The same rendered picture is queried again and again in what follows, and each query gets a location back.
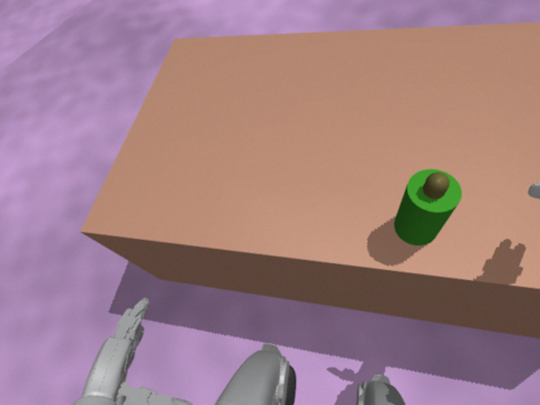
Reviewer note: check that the bottle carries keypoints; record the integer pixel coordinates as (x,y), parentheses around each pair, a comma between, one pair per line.
(428,201)

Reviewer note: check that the left robot hand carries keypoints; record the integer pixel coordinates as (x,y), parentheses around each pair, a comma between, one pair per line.
(107,377)

